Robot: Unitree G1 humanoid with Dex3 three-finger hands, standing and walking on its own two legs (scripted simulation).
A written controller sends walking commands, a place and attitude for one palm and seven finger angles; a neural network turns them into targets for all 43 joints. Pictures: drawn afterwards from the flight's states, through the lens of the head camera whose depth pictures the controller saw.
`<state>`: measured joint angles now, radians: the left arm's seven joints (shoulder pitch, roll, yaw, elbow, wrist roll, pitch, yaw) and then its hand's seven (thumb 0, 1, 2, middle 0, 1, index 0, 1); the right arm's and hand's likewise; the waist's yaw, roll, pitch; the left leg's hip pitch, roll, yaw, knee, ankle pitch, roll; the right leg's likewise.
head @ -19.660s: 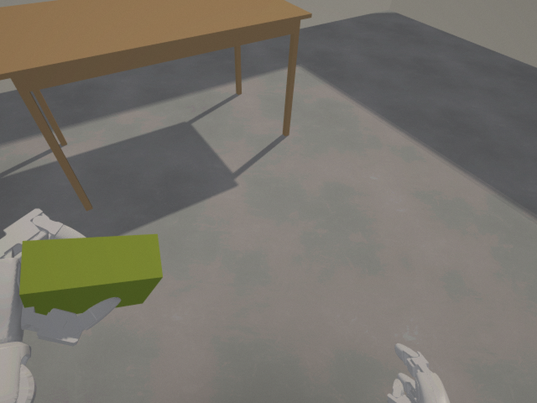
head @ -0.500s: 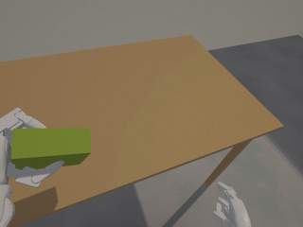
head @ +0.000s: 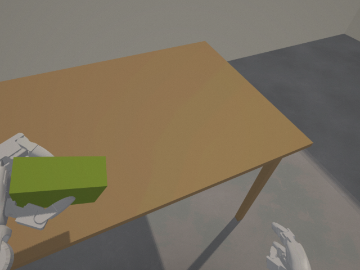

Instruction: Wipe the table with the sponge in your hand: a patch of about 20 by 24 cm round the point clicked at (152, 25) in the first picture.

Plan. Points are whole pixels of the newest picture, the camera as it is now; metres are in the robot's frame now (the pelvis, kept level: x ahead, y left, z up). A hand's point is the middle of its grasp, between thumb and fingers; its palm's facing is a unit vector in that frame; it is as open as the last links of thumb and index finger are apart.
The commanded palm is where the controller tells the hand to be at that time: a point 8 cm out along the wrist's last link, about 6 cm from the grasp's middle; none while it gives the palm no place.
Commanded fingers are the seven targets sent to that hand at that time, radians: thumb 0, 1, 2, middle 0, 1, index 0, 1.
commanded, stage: come to a stop and stand still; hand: left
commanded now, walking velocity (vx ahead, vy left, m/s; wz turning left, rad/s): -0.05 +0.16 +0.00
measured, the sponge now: (74, 182) +0.23 +0.20 +0.14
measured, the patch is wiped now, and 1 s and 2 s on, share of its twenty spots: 0.00 0.00 0.00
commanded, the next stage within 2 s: look again from close up in 1.40 s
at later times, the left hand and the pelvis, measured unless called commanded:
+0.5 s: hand (29, 200) +0.19 +0.25 +0.16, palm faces +0.37 -0.81 -0.45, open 9.6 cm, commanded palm +0.15 +0.28 +0.18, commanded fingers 0.00 0.10 1.30 -1.20 -1.60 -1.20 -1.60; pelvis -0.01 +0.00 +0.01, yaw +0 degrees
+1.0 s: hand out of the picture +0.18 +0.33 +0.15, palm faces +0.38 -0.85 -0.37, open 9.6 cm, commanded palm +0.13 +0.35 +0.18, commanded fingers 0.00 0.10 1.30 -1.20 -1.60 -1.20 -1.60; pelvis -0.03 +0.07 +0.01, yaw +0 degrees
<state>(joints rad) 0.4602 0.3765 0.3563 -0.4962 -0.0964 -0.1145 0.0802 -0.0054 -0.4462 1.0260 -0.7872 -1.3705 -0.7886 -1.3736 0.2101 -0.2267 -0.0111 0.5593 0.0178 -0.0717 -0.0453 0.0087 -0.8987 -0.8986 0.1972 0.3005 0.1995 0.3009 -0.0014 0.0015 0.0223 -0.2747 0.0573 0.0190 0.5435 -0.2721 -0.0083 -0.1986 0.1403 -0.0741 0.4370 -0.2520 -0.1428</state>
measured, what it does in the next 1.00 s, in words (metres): shifts its weight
